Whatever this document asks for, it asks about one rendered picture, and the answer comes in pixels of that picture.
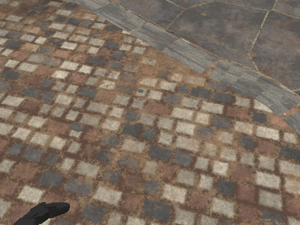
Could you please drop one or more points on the left robot hand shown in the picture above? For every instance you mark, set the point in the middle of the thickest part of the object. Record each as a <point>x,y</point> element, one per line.
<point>43,211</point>

